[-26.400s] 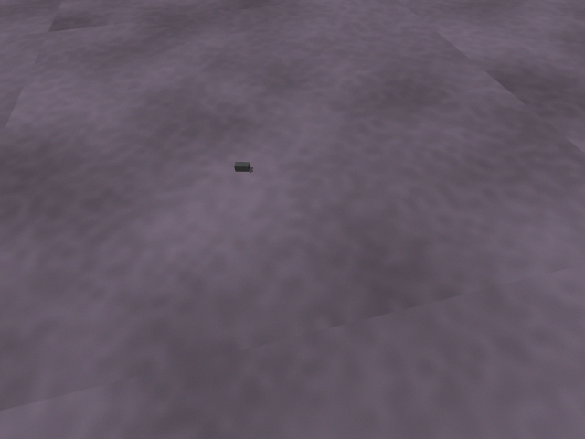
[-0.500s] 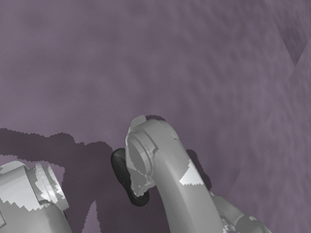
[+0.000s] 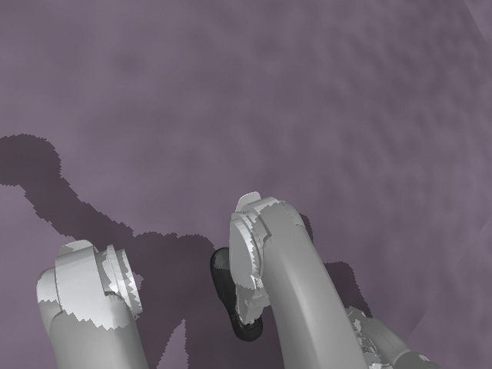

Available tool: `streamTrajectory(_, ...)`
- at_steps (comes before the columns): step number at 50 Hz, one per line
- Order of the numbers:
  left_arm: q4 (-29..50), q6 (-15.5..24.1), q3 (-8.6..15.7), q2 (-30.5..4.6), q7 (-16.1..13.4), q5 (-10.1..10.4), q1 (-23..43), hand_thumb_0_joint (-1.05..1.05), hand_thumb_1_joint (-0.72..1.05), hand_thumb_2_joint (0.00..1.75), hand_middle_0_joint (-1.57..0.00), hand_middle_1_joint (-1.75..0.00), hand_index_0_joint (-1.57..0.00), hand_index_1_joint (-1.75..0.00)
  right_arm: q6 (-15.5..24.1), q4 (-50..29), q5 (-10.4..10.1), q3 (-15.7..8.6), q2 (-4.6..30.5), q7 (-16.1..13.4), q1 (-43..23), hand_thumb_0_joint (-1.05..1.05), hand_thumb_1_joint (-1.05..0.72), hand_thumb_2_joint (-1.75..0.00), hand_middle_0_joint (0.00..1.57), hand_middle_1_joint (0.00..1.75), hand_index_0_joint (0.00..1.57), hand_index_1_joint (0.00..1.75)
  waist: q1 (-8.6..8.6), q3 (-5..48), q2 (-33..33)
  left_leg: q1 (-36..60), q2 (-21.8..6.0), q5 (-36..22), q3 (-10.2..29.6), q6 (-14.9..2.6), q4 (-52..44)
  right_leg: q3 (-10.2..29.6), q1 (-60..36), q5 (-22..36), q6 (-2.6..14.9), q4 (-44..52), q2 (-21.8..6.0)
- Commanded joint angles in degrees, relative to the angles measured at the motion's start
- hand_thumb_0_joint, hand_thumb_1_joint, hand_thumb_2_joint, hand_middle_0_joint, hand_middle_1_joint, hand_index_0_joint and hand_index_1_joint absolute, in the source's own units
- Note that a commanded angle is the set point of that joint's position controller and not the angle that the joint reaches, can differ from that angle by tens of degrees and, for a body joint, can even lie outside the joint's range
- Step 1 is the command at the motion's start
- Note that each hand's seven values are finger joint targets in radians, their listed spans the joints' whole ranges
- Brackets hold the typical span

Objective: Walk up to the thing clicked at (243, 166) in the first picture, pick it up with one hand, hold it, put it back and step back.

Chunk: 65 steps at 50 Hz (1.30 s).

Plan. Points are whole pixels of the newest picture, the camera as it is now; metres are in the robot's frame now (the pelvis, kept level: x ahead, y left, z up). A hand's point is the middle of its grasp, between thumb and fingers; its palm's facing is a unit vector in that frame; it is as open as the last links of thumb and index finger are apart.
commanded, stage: settle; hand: left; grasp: from above
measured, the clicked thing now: out of the picture +0.47 +0.37 -0.24
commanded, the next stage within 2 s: lift in 0.36 s
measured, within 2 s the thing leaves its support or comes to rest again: neither
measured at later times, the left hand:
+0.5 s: hand out of the picture +0.45 +0.35 -0.13, palm faces -0.45 -0.08 -0.89, open 6.6 cm
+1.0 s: hand out of the picture +0.39 +0.36 -0.03, palm faces -0.46 -0.12 -0.88, open 6.6 cm
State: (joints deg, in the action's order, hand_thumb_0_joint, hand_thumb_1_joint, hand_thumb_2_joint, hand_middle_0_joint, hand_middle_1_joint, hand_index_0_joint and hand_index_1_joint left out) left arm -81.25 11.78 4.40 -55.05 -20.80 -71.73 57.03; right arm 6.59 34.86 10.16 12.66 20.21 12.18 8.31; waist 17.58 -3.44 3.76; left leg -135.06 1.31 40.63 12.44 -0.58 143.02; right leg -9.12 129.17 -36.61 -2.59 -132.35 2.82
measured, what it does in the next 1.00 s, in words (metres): rises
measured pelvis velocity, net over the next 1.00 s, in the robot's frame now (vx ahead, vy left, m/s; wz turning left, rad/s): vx -0.01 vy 0.00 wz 0.13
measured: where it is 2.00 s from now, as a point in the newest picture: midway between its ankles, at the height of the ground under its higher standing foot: (188, 339)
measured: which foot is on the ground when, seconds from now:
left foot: down 0.00-1.00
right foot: down 0.00-1.00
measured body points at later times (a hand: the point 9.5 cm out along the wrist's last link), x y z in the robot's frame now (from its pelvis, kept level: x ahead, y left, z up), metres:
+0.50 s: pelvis -0.01 -0.01 +0.02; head +0.23 +0.10 +0.39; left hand +0.47 +0.36 -0.08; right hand +0.07 -0.27 -0.07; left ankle +0.06 +0.12 -0.28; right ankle +0.12 -0.12 -0.28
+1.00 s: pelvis -0.01 +0.00 +0.08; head +0.20 +0.08 +0.47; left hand +0.41 +0.36 +0.02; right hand +0.11 -0.26 -0.03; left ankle +0.06 +0.12 -0.28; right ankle +0.12 -0.12 -0.28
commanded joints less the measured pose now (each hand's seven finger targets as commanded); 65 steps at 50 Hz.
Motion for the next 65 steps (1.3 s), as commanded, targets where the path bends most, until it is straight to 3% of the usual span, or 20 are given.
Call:
streamTrajectory(1,11.1,0.3,0.8,-11.9,1.3,1.8,16.6,0.0,1.0,0.02,-1.31,-0.07,-1.35,-0.03,-1.9,0.5,-1.5,-7.1,16.5,-1.3,12.7,0.0,-0.9,-0.9,0.2,0.3,0.2,0.3,0.99,38.9,-27.6,30.4,-1.5,-13.7,-5.0,0.38,-17.2,-3.7,-19.0,12.5,5.03,11.0,1.2)
streamTrajectory(2,10.1,0.2,0.2,-9.9,1.9,2.2,15.3,0.0,1.0,0.03,-1.32,-0.05,-1.35,-0.02,-2.2,0.2,-1.7,-7.5,16.8,-1.5,12.4,0.0,-0.9,-0.9,0.2,0.3,0.2,0.3,1.04,37.2,-26.0,29.9,-1.3,-13.0,-4.8,0.39,-17.1,-3.8,-17.3,11.7,5.33,11.3,1.0)
streamTrajectory(6,13.5,0.8,0.6,-11.3,3.9,1.9,17.3,0.0,0.97,0.03,-1.31,-0.06,-1.34,-0.03,-3.8,0.2,-2.3,-7.9,15.4,-2.4,12.6,0.0,-0.91,-0.9,0.2,0.3,0.2,0.3,0.04,40.8,-25.6,29.7,-1.0,-12.9,-6.5,-0.1,-17.3,-2.4,-20.7,11.6,5.04,12.3,1.1)
streamTrajectory(15,16.6,1.7,1.2,-11.0,5.4,1.7,19.0,0.0,0.92,0.07,-1.25,-0.09,-1.28,-0.06,-6.5,-0.1,-3.1,-8.6,14.2,-4.9,12.8,0.0,-0.9,-0.9,0.2,0.3,0.2,0.3,-1.27,42.6,-25.9,31.0,-0.4,-12.0,-7.0,0.06,-19.8,-1.8,-18.8,9.7,5.61,13.2,0.5)
streamTrajectory(16,14.5,1.4,0.6,-9.2,5.7,1.9,17.0,0.0,0.93,0.09,-1.26,-0.1,-1.29,-0.07,-6.5,-0.3,-3.1,-8.9,14.1,-5.1,13.2,0.0,-0.9,-0.9,0.2,0.3,0.2,0.3,-0.83,41.4,-24.9,31.2,-0.3,-12.2,-6.9,0.09,-19.9,-2.0,-18.5,9.8,5.69,13.5,0.5)
streamTrajectory(20,15.5,1.2,0.4,-9.1,6.4,2.3,18.6,0.0,0.93,0.1,-1.25,-0.12,-1.28,-0.09,-7.1,-0.1,-3.3,-9.2,14.0,-5.8,13.7,0.0,-0.9,-0.9,0.2,0.3,0.2,0.3,-0.59,41.4,-25.3,32.1,-0.2,-11.7,-6.9,0.01,-20.9,-1.8,-17.9,9.3,5.75,14.2,0.2)
streamTrajectory(22,16.9,1.2,0.4,-9.8,6.7,2.3,19.1,0.0,0.93,0.13,-1.27,-0.1,-1.29,-0.08,-7.5,0.1,-3.4,-9.1,13.4,-6.1,13.5,0.0,-0.9,-0.9,0.2,0.3,0.2,0.3,-1.31,43.5,-25.0,32.2,-0.3,-11.3,-7.5,-0.17,-21.3,-1.3,-19.2,8.9,5.59,14.6,0.3)
streamTrajectory(25,15.0,0.5,0.3,-8.5,7.4,3.1,16.4,0.0,0.9,0.02,-1.24,-0.13,-1.29,-0.09,-7.7,0.1,-3.7,-9.6,13.5,-6.5,13.7,0.0,-0.93,-0.91,0.2,0.3,0.2,0.3,-1.58,41.9,-24.2,32.1,0.0,-11.0,-7.7,-0.2,-21.9,-1.2,-18.7,8.6,5.66,15.3,0.0)
streamTrajectory(27,19.5,0.4,0.7,-9.5,8.3,3.5,18.6,0.0,0.88,0.06,-1.21,-0.14,-1.25,-0.09,-8.0,0.1,-4.0,-9.9,13.1,-6.6,14.3,0.0,-0.91,-0.9,0.2,0.3,0.2,0.3,-2.22,46.1,-25.4,34.7,-0.1,-12.3,-7.9,-0.24,-22.8,-0.8,-20.1,9.8,5.57,15.6,0.0)
streamTrajectory(29,20.5,-0.2,1.7,-10.0,9.3,5.0,17.1,0.0,0.89,0.07,-1.2,-0.16,-1.25,-0.11,-8.3,-0.2,-4.4,-10.6,12.8,-6.7,14.5,0.0,-0.91,-0.9,0.2,0.3,0.2,0.3,-3.49,48.8,-26.3,35.5,0.0,-13.7,-8.6,-0.38,-23.3,-0.1,-22.3,10.8,5.39,15.9,-0.1)
streamTrajectory(34,24.3,-0.5,2.5,-9.7,11.8,6.3,13.8,0.0,0.89,0.07,-1.2,-0.15,-1.25,-0.1,-9.2,-0.7,-5.4,-11.9,12.7,-7.1,14.4,0.0,-0.91,-0.9,0.2,0.3,0.2,0.3,-4.63,47.3,-25.1,35.5,0.5,-11.4,-8.6,-0.42,-26.0,0.4,-22.2,8.2,5.95,18.1,-0.5)
streamTrajectory(42,33.1,0.0,2.2,-6.3,14.8,9.2,8.7,0.0,0.87,0.07,-1.18,-0.17,-1.23,-0.11,-10.3,-1.0,-7.1,-14.2,10.3,-7.8,13.9,0.0,-0.91,-0.9,0.2,0.3,0.2,0.3,-7.18,52.9,-22.6,40.7,0.3,-12.0,-9.4,-1.2,-30.6,2.4,-26.6,9.4,5.46,21.7,-0.6)
streamTrajectory(45,33.8,-0.1,1.0,-3.8,15.8,10.1,5.5,0.0,0.87,0.08,-1.17,-0.17,-1.22,-0.12,-10.4,-1.4,-7.9,-14.6,9.7,-8.2,13.6,0.0,-0.91,-0.9,0.2,0.3,0.2,0.3,-7.41,50.4,-20.8,41.3,0.3,-10.2,-8.7,-1.34,-33.8,2.6,-27.0,8.5,5.35,23.5,-0.7)
streamTrajectory(46,34.4,-0.2,2.0,-4.4,15.8,10.4,4.1,0.0,0.87,0.09,-1.17,-0.16,-1.22,-0.11,-10.5,-1.3,-8.1,-15.1,10.1,-8.5,13.2,0.0,-0.91,-0.9,0.2,0.3,0.2,0.3,-7.89,48.8,-20.5,42.3,0.4,-9.7,-8.2,-1.24,-34.6,2.6,-26.0,7.8,5.53,24.4,-0.9)
streamTrajectory(49,38.3,-0.2,1.2,-3.0,16.5,11.8,4.1,0.0,0.87,0.06,-1.17,-0.16,-1.22,-0.11,-10.3,-2.1,-8.7,-15.4,9.5,-9.0,12.4,0.0,-0.9,-0.9,0.2,0.3,0.2,0.3,-8.0,48.8,-20.7,44.7,-0.2,-5.5,-7.1,-1.37,-38.9,2.7,-28.0,5.9,5.14,26.3,-0.7)
streamTrajectory(53,41.6,-0.9,0.1,-0.5,17.2,13.5,-0.1,0.0,0.9,0.04,-1.18,-0.16,-1.24,-0.1,-10.0,-2.1,-9.6,-15.7,8.5,-9.9,11.2,0.0,-0.9,-0.9,0.2,0.3,0.2,0.3,-8.79,49.6,-19.5,49.2,-0.7,-6.4,-6.7,-1.35,-43.0,3.0,-32.3,7.7,4.49,29.0,-0.7)
streamTrajectory(56,45.7,-1.7,0.2,-0.2,17.3,13.8,-2.2,0.0,0.9,0.03,-1.19,-0.15,-1.24,-0.09,-10.0,-2.2,-10.1,-15.9,7.8,-10.5,11.0,0.0,-0.9,-0.9,0.2,0.3,0.2,0.3,-9.67,52.1,-18.7,53.4,-0.6,-11.2,-7.7,-1.3,-44.7,3.6,-37.2,10.6,4.42,32.0,-0.7)
streamTrajectory(58,46.4,-2.3,-0.4,1.4,17.7,14.5,-3.8,0.0,0.9,0.04,-1.19,-0.14,-1.24,-0.09,-9.9,-2.0,-10.3,-16.1,7.5,-10.7,10.0,0.0,-0.9,-0.9,0.2,0.3,0.2,0.3,-9.71,50.5,-18.8,56.6,-1.0,-13.2,-6.8,-1.11,-47.2,3.6,-37.8,11.6,4.31,33.3,-0.9)
streamTrajectory(61,49.1,-3.2,0.5,1.0,17.5,14.8,-6.2,0.0,0.89,0.03,-1.19,-0.12,-1.24,-0.07,-9.9,-2.6,-10.7,-16.3,6.6,-11.5,8.9,0.0,-0.9,-0.9,0.2,0.3,0.2,0.3,-10.42,49.1,-16.6,57.8,-0.9,-9.8,-7.9,-1.46,-50.7,4.3,-43.4,9.8,4.06,38.1,-0.7)
streamTrajectory(65,51.3,-4.9,-0.8,4.2,17.9,15.7,-12.9,0.0,0.91,0.04,-1.21,-0.11,-1.26,-0.07,-9.6,-2.9,-11.4,-16.5,5.5,-12.4,7.2,0.0,-0.9,-0.9,0.2,0.3,0.2,0.3,-11.53,47.1,-15.1,62.8,-1.2,-8.5,-8.2,-1.31,-57.0,4.9,-49.9,8.7,3.86,44.3,-0.3)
